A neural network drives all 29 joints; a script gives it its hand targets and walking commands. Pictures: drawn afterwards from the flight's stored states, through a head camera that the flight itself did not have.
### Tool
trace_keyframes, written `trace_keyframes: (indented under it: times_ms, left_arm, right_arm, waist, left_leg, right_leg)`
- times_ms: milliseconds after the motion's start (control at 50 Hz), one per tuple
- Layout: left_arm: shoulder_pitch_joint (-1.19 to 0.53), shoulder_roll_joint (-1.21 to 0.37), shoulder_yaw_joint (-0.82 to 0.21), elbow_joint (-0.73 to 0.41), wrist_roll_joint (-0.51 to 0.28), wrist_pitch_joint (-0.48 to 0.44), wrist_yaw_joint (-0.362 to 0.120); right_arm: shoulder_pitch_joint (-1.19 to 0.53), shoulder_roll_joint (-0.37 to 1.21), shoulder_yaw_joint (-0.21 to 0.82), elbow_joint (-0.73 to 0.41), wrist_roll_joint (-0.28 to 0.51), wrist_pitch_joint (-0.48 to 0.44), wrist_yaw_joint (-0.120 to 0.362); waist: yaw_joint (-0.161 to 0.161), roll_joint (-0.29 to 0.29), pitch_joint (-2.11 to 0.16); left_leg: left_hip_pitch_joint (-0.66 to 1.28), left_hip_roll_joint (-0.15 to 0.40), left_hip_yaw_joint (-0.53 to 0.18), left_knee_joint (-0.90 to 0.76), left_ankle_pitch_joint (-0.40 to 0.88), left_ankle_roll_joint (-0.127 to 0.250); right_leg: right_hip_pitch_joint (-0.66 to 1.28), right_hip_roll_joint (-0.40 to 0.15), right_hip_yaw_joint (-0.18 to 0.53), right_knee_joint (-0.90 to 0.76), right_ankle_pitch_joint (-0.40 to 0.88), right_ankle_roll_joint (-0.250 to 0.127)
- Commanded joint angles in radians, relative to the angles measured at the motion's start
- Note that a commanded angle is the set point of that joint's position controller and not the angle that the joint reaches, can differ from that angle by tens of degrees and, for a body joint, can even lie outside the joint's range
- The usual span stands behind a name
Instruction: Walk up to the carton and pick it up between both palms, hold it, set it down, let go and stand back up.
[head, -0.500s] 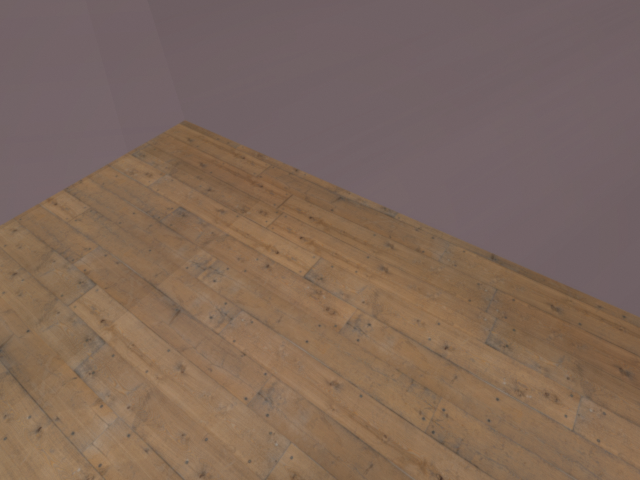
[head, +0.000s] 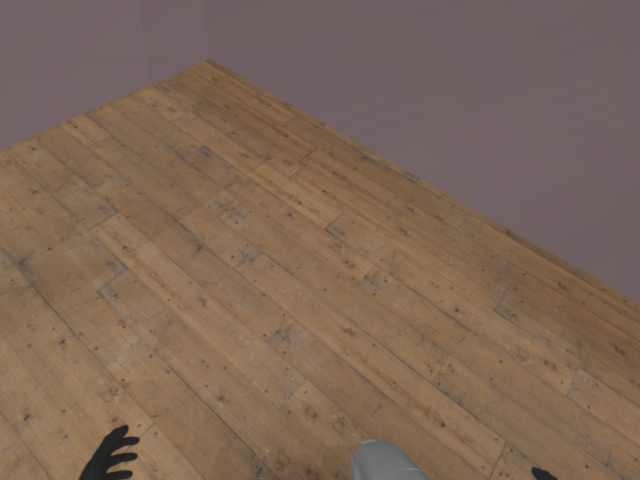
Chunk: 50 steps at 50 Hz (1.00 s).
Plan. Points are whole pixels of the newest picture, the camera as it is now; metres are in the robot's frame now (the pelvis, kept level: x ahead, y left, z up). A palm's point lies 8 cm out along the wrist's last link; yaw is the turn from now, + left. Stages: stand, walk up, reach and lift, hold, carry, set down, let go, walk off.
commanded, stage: walk up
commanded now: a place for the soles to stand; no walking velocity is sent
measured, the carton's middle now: out of the picture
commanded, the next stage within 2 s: none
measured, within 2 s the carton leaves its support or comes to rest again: neither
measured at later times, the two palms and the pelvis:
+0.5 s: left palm out of the picture -0.10 +0.34 -0.08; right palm out of the picture -0.01 -0.24 -0.12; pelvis -0.14 +0.04 +0.00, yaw +8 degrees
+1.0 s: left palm out of the picture -0.27 +0.40 -0.10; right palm out of the picture -0.13 -0.16 -0.09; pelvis -0.30 +0.09 +0.00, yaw +22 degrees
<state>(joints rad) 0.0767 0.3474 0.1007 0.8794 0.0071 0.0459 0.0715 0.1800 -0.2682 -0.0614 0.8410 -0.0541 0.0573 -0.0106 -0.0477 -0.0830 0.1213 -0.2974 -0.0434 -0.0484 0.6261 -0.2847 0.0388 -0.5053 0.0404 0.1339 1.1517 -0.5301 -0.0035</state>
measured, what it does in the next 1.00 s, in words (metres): walks backwards, turning left: right foot, then left foot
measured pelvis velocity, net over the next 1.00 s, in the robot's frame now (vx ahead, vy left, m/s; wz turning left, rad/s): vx -0.30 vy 0.09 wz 0.39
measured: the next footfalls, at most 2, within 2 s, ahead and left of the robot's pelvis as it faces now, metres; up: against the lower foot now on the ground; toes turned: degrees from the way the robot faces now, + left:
right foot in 0.34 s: -0.05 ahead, -0.07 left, +0.00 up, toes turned +8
left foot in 0.72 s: -0.23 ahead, +0.22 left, +0.00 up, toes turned +11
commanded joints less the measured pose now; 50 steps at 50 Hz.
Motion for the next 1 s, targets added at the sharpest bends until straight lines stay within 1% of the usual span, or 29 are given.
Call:
trace_keyframes:
  times_ms: [0, 40, 80, 180, 240, 300, 320, 340, 360, 380, 400, 440, 480, 520, 560, 580, 640, 660, 680, 700, 720, 740, 760, 780, 800, 820, 880, 940, 980]
  left_arm:
    - [0.118, 0.083, 0.015, -0.025, 0.006, -0.016, -0.018]
    - [0.073, 0.072, 0.017, -0.058, 0.001, -0.011, -0.017]
    - [0.061, 0.045, 0.008, -0.088, -0.014, -0.003, -0.018]
    - [0.095, 0.059, 0.006, -0.111, -0.024, -0.005, -0.015]
    - [0.171, 0.019, -0.008, -0.096, -0.039, -0.010, -0.021]
    - [0.310, 0.044, -0.004, -0.078, -0.033, -0.023, -0.022]
    - [0.288, 0.090, -0.001, -0.111, -0.029, -0.030, -0.022]
    - [0.271, 0.192, 0.025, -0.140, -0.005, -0.034, -0.013]
    - [0.156, 0.202, 0.035, -0.163, 0.019, -0.037, 0.002]
    - [0.052, 0.158, 0.019, -0.195, 0.015, -0.041, 0.008]
    - [0.015, 0.112, 0.009, -0.195, 0.024, -0.048, 0.009]
    - [-0.026, 0.089, 0.003, -0.233, 0.037, -0.057, 0.011]
    - [0.014, 0.079, 0.011, -0.243, 0.039, -0.064, 0.014]
    - [0.090, 0.114, 0.021, -0.210, 0.051, -0.064, 0.017]
    - [0.112, 0.139, 0.038, -0.204, 0.055, -0.062, 0.017]
    - [0.160, 0.134, 0.040, -0.193, 0.053, -0.058, 0.017]
    - [0.149, 0.184, 0.036, -0.194, 0.041, -0.034, 0.001]
    - [0.120, 0.199, 0.033, -0.189, 0.040, -0.025, -0.006]
    - [0.141, 0.155, 0.011, -0.202, 0.030, -0.027, -0.012]
    - [0.148, 0.119, -0.003, -0.218, 0.019, -0.029, -0.021]
    - [0.066, 0.095, -0.012, -0.259, -0.006, -0.015, -0.006]
    - [-0.040, 0.123, -0.007, -0.268, -0.009, -0.009, 0.009]
    - [0.012, 0.120, -0.004, -0.263, -0.007, -0.009, 0.003]
    - [0.054, 0.128, 0.004, -0.231, 0.004, -0.014, -0.008]
    - [0.101, 0.134, 0.012, -0.228, 0.011, -0.020, -0.013]
    - [0.112, 0.126, 0.013, -0.210, 0.010, -0.027, -0.014]
    - [0.060, 0.074, -0.004, -0.230, -0.010, -0.027, -0.009]
    - [0.128, 0.050, -0.013, -0.214, -0.017, -0.026, -0.010]
    - [0.169, 0.056, -0.020, -0.205, -0.030, -0.029, -0.010]
  right_arm:
    - [-0.117, -0.184, -0.033, -0.133, 0.013, -0.016, 0.002]
    - [-0.025, -0.169, -0.023, -0.118, 0.018, -0.015, -0.003]
    - [0.053, -0.181, -0.031, -0.116, 0.014, -0.025, -0.010]
    - [0.037, -0.197, -0.030, -0.159, 0.015, -0.013, -0.017]
    - [0.038, -0.211, -0.038, -0.167, 0.020, 0.004, -0.006]
    - [0.000, -0.212, -0.036, -0.181, 0.028, 0.018, 0.003]
    - [0.022, -0.210, -0.040, -0.190, 0.046, 0.019, 0.008]
    - [-0.026, -0.175, -0.041, -0.218, 0.044, 0.023, 0.011]
    - [-0.020, -0.188, -0.042, -0.197, 0.000, 0.033, 0.002]
    - [0.053, -0.209, -0.053, -0.163, -0.001, 0.040, 0.012]
    - [0.074, -0.201, -0.060, -0.137, -0.002, 0.035, 0.017]
    - [0.159, -0.236, -0.076, -0.120, 0.011, 0.037, 0.027]
    - [0.136, -0.233, -0.070, -0.128, 0.019, 0.034, 0.030]
    - [0.080, -0.205, -0.054, -0.142, 0.024, 0.041, 0.044]
    - [0.086, -0.191, -0.046, -0.158, 0.030, 0.047, 0.055]
    - [0.083, -0.174, -0.035, -0.150, 0.031, 0.049, 0.061]
    - [0.071, -0.136, -0.018, -0.173, 0.039, 0.039, 0.056]
    - [0.138, -0.148, -0.028, -0.162, 0.041, 0.032, 0.052]
    - [0.179, -0.155, -0.049, -0.155, 0.027, 0.018, 0.048]
    - [0.196, -0.210, -0.060, -0.168, 0.022, 0.009, 0.055]
    - [0.190, -0.376, -0.083, -0.203, 0.042, 0.003, 0.059]
    - [0.212, -0.397, -0.090, -0.181, 0.022, -0.002, 0.050]
    - [0.099, -0.340, -0.067, -0.182, 0.032, 0.000, 0.027]
    - [0.028, -0.300, -0.060, -0.209, 0.033, 0.005, 0.017]
    - [0.013, -0.273, -0.056, -0.215, 0.029, 0.003, 0.013]
    - [0.013, -0.277, -0.065, -0.214, 0.022, 0.007, 0.022]
    - [0.128, -0.225, -0.047, -0.198, 0.028, 0.001, 0.027]
    - [0.125, -0.220, -0.047, -0.204, 0.019, -0.001, 0.019]
    - [0.087, -0.233, -0.049, -0.207, 0.030, 0.007, 0.023]
  waist:
    - [0.050, 0.204, -0.173]
    - [0.014, 0.175, -0.156]
    - [-0.022, 0.233, -0.183]
    - [-0.013, 0.242, -0.175]
    - [0.005, 0.211, -0.215]
    - [0.074, 0.228, -0.140]
    - [0.069, 0.063, -0.120]
    - [0.113, -0.229, -0.090]
    - [0.077, -0.149, -0.010]
    - [0.008, -0.051, -0.006]
    - [-0.007, -0.023, -0.007]
    - [-0.031, -0.019, -0.071]
    - [-0.003, -0.023, -0.044]
    - [0.047, -0.052, -0.052]
    - [0.054, -0.125, -0.101]
    - [0.077, -0.132, -0.101]
    - [0.088, -0.220, -0.065]
    - [0.037, -0.225, -0.073]
    - [0.028, -0.084, -0.078]
    - [-0.001, 0.168, -0.070]
    - [-0.072, 0.522, -0.062]
    - [-0.133, 0.436, -0.043]
    - [-0.044, 0.359, 0.034]
    - [0.001, 0.279, 0.012]
    - [0.031, 0.289, -0.010]
    - [0.017, 0.268, -0.025]
    - [-0.043, 0.254, -0.068]
    - [-0.023, 0.259, -0.129]
    - [0.009, 0.276, -0.141]
  left_leg:
    - [0.154, 0.216, -0.263, -0.241, 0.506, 0.215]
    - [0.178, 0.235, -0.298, -0.239, 0.551, 0.225]
    - [0.274, 0.256, -0.340, -0.235, 0.582, 0.247]
    - [0.244, 0.278, -0.432, -0.279, 0.480, 0.251]
    - [0.199, 0.221, -0.392, -0.268, 0.393, 0.215]
    - [-0.106, 0.141, -0.385, -0.348, -0.036, 0.100]
    - [-0.170, 0.059, -0.340, -0.236, -0.202, 0.035]
    - [-0.273, -0.155, -0.074, 0.218, -0.241, -0.046]
    - [-0.255, -0.109, -0.163, 0.500, -0.257, -0.057]
    - [-0.210, -0.120, -0.217, 0.610, -0.188, -0.067]
    - [-0.206, -0.116, -0.186, 0.675, -0.133, -0.077]
    - [-0.228, -0.104, -0.173, 0.813, -0.081, -0.112]
    - [-0.266, -0.076, -0.129, 0.836, -0.080, -0.138]
    - [-0.297, -0.040, -0.092, 0.733, -0.104, -0.140]
    - [-0.261, 0.022, -0.096, 0.504, -0.178, -0.137]
    - [-0.214, 0.020, -0.070, 0.393, -0.239, -0.130]
    - [-0.020, 0.030, 0.040, 0.063, -0.311, -0.093]
    - [0.100, 0.027, 0.061, -0.021, -0.183, -0.069]
    - [0.189, -0.008, 0.049, -0.121, -0.119, -0.058]
    - [0.138, 0.135, -0.194, -0.275, -0.102, -0.013]
    - [-0.047, 0.348, -0.583, -0.402, -0.026, 0.192]
    - [-0.132, 0.377, -0.683, -0.460, -0.067, 0.257]
    - [-0.167, 0.306, -0.534, -0.399, 0.024, 0.242]
    - [-0.091, 0.242, -0.394, -0.329, 0.134, 0.203]
    - [-0.051, 0.208, -0.338, -0.250, 0.322, 0.206]
    - [-0.010, 0.183, -0.297, -0.238, 0.375, 0.188]
    - [0.120, 0.204, -0.377, -0.233, 0.540, 0.216]
    - [0.193, 0.206, -0.434, -0.230, 0.586, 0.211]
    - [0.128, 0.183, -0.454, -0.251, 0.472, 0.179]
  right_leg:
    - [-0.007, -0.019, -0.087, 0.084, 0.060, 0.011]
    - [-0.018, -0.016, -0.081, 0.014, 0.054, 0.018]
    - [-0.035, -0.021, -0.088, -0.070, 0.043, 0.016]
    - [0.056, -0.017, -0.059, -0.233, 0.000, 0.003]
    - [0.198, -0.011, -0.086, -0.472, 0.021, -0.016]
    - [0.396, 0.000, -0.113, -0.641, 0.185, -0.062]
    - [0.390, -0.117, 0.043, -0.781, 0.136, -0.119]
    - [0.271, -0.431, 0.424, -0.988, 0.015, -0.274]
    - [0.109, -0.516, 0.458, -0.965, 0.175, -0.334]
    - [0.067, -0.403, 0.325, -0.929, 0.230, -0.292]
    - [0.068, -0.317, 0.201, -0.909, 0.249, -0.236]
    - [0.139, -0.286, 0.173, -0.855, 0.350, -0.229]
    - [0.177, -0.292, 0.125, -0.826, 0.437, -0.237]
    - [0.292, -0.293, 0.093, -0.818, 0.399, -0.237]
    - [0.401, -0.305, 0.068, -0.744, 0.452, -0.216]
    - [0.412, -0.293, 0.053, -0.755, 0.350, -0.196]
    - [0.266, -0.320, -0.011, -0.732, 0.345, -0.173]
    - [0.147, -0.327, -0.037, -0.705, 0.262, -0.143]
    - [0.044, -0.270, -0.108, -0.547, 0.226, -0.106]
    - [-0.002, -0.189, -0.203, -0.360, 0.142, -0.048]
    - [-0.071, 0.013, -0.179, -0.105, -0.145, 0.017]
    - [-0.029, 0.036, -0.002, 0.031, -0.126, 0.012]
    - [-0.008, 0.017, 0.012, 0.085, -0.049, 0.004]
    - [-0.024, -0.004, -0.067, 0.105, 0.026, 0.002]
    - [-0.004, -0.019, -0.083, 0.098, 0.053, 0.013]
    - [0.015, -0.019, -0.111, 0.053, 0.051, 0.017]
    - [0.029, 0.005, -0.132, -0.154, 0.039, 0.016]
    - [0.093, 0.014, -0.090, -0.329, 0.048, 0.007]
    - [0.215, 0.002, -0.075, -0.492, 0.108, -0.002]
